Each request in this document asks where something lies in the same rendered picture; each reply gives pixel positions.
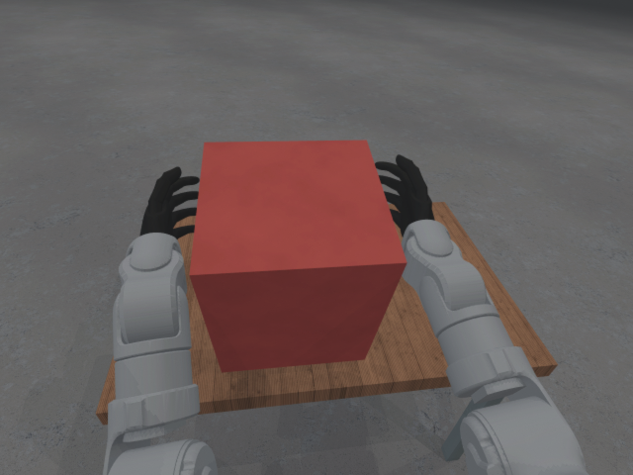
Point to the robot right hand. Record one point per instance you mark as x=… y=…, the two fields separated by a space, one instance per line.
x=413 y=204

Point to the table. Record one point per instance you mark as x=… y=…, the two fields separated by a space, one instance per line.
x=404 y=356

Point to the carton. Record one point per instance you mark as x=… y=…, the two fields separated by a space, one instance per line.
x=295 y=255

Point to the robot left upper arm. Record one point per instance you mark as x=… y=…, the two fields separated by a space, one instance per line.
x=182 y=457

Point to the robot left forearm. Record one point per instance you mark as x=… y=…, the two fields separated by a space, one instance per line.
x=155 y=394

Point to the robot left hand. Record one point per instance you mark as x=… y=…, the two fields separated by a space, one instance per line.
x=159 y=216

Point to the robot right upper arm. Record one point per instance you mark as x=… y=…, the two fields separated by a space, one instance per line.
x=520 y=437

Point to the robot right forearm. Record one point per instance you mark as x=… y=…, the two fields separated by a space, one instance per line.
x=482 y=361

